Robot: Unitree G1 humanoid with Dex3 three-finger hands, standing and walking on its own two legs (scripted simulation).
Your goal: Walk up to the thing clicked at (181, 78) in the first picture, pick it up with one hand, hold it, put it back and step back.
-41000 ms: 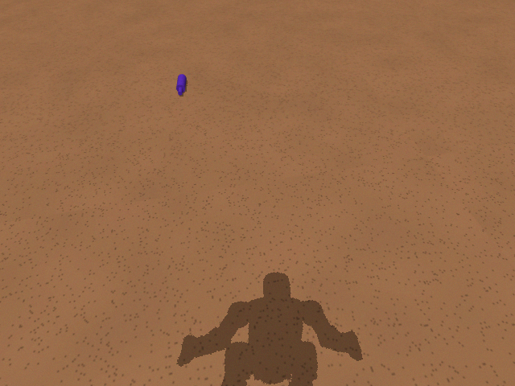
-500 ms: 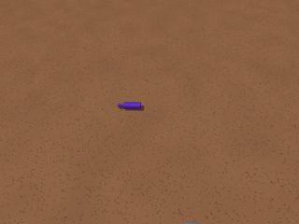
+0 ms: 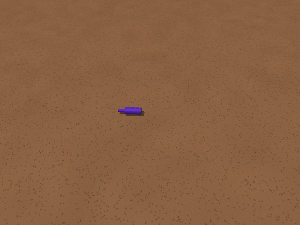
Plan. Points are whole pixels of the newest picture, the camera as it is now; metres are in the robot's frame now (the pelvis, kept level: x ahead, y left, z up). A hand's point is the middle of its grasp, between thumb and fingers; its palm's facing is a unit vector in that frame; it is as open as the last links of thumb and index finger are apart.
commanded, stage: step back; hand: left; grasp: from above
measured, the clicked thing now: (129, 110) +1.09 +0.20 -0.73
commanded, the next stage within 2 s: stand in 0.38 s
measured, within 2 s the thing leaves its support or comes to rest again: neither
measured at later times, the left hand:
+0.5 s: hand out of the picture +0.14 +0.26 -0.14, palm faces -0.03 -0.93 -0.36, open 7.4 cm
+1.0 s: hand out of the picture +0.09 +0.25 -0.14, palm faces -0.06 -0.94 -0.34, open 7.4 cm
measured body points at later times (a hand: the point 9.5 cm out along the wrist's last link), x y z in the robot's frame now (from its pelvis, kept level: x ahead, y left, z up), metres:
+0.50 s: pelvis +0.03 +0.01 +0.01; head +0.05 +0.01 +0.46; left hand +0.14 +0.31 -0.11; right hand +0.15 -0.29 -0.11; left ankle +0.05 +0.13 -0.73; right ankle +0.01 -0.12 -0.73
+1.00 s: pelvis +0.02 +0.00 +0.02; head +0.03 +0.00 +0.47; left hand +0.10 +0.30 -0.12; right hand +0.07 -0.31 -0.12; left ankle +0.05 +0.13 -0.73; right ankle +0.01 -0.12 -0.73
